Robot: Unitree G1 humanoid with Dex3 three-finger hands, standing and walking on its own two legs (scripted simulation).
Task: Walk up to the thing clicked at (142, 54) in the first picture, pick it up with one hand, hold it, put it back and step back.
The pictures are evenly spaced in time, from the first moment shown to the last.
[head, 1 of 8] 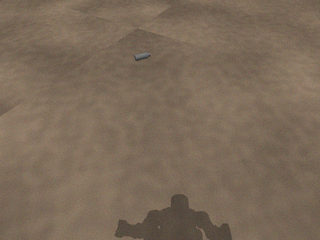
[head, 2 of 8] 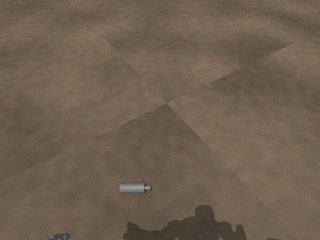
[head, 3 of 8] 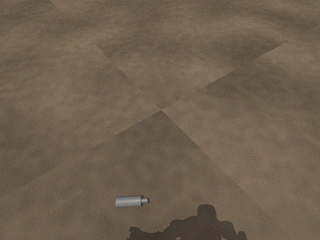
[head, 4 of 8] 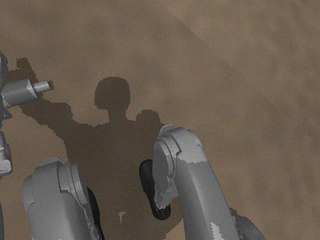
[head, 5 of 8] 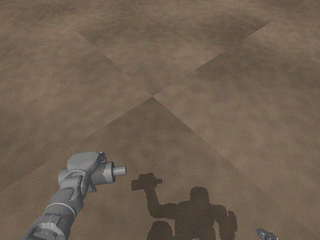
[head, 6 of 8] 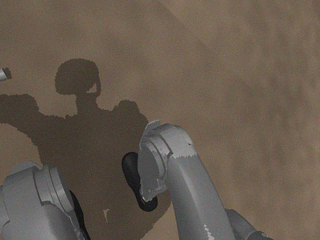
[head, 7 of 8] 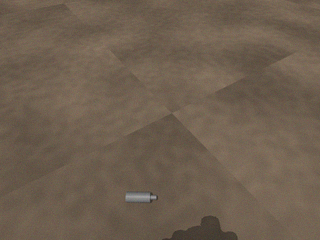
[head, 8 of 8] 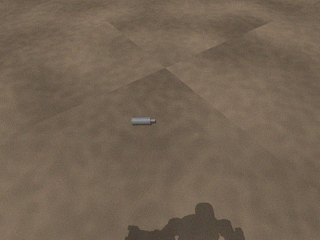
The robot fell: no
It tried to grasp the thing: yes
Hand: left
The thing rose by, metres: 0.67
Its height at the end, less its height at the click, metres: +0.00
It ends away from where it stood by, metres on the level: 0.02
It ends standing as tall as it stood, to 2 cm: yes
